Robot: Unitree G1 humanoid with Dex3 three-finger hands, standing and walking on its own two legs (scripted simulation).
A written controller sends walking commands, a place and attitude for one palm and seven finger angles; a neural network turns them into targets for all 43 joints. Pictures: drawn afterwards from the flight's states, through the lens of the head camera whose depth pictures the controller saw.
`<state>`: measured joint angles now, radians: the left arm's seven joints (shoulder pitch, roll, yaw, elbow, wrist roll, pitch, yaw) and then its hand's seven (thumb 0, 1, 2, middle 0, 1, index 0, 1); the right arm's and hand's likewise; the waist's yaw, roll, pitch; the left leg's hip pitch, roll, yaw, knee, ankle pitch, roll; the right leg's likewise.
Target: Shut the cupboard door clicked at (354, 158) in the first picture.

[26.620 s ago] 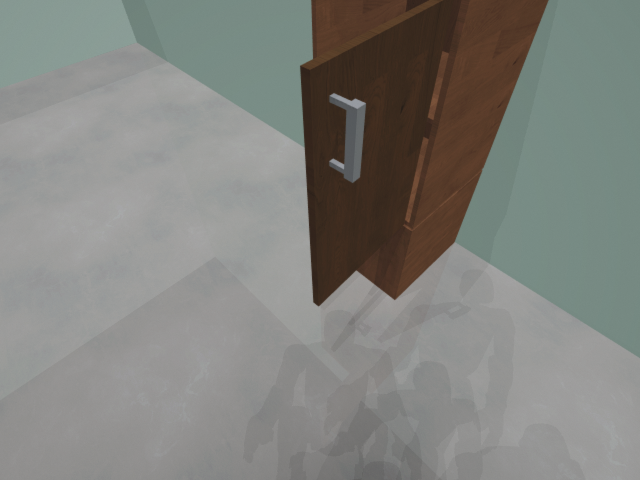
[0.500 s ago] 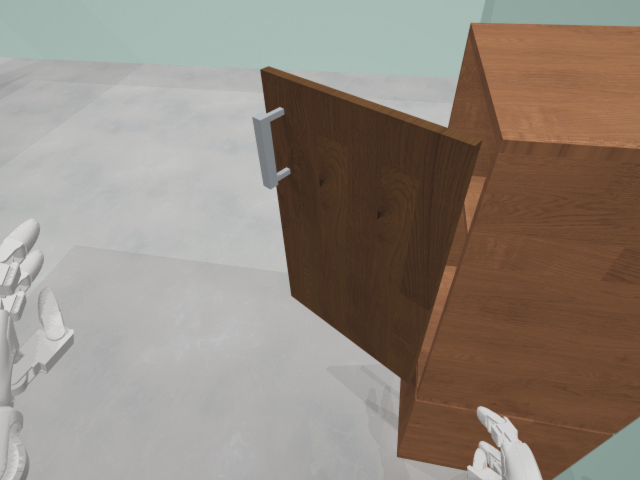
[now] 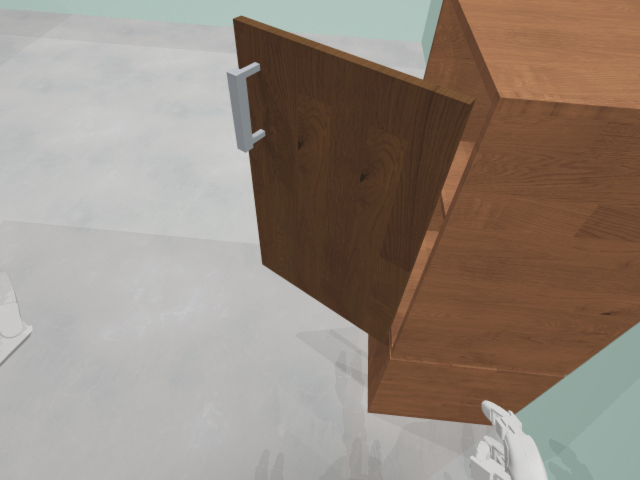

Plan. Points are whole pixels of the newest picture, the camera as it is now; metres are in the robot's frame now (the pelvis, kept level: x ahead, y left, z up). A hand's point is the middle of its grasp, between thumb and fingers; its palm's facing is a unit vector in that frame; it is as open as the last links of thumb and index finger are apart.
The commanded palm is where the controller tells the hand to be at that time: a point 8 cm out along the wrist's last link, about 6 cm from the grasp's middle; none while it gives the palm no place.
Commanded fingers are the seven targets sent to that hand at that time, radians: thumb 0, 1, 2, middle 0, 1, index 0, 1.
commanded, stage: step back with the hand held close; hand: left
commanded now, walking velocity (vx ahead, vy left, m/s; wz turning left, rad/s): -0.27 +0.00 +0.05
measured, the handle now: (249, 108) +0.62 +0.16 +0.14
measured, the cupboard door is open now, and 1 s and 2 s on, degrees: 59 59 59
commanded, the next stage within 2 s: stop stepping back and stand still in 1.32 s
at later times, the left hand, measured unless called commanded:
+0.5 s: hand out of the picture +0.13 +0.28 +0.18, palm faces +0.53 -0.71 -0.47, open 7.5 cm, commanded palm +0.07 +0.30 +0.19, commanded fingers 0.00 0.90 0.90 -0.20 -0.30 -0.20 -0.30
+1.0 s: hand out of the picture +0.09 +0.24 +0.17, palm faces +0.49 -0.76 -0.42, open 7.5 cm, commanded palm +0.02 +0.28 +0.19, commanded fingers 0.00 0.90 0.90 -0.20 -0.30 -0.20 -0.30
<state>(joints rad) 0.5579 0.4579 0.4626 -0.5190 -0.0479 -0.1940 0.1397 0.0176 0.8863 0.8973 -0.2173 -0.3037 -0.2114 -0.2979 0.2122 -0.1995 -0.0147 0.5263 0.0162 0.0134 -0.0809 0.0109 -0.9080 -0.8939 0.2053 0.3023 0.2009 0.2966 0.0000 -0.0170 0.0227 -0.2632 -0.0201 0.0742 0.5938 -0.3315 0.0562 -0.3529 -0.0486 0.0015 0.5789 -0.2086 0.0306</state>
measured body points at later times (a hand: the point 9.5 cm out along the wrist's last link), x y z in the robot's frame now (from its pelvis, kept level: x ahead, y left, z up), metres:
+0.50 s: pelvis -0.05 -0.01 -0.02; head -0.04 +0.01 +0.43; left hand +0.10 +0.31 +0.21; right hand +0.13 -0.24 -0.09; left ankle -0.01 +0.08 -0.73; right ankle +0.04 -0.16 -0.73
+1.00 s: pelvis -0.11 -0.03 -0.01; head -0.07 +0.00 +0.44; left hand +0.06 +0.28 +0.19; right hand +0.08 -0.26 -0.09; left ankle -0.02 +0.08 -0.73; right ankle -0.09 -0.17 -0.73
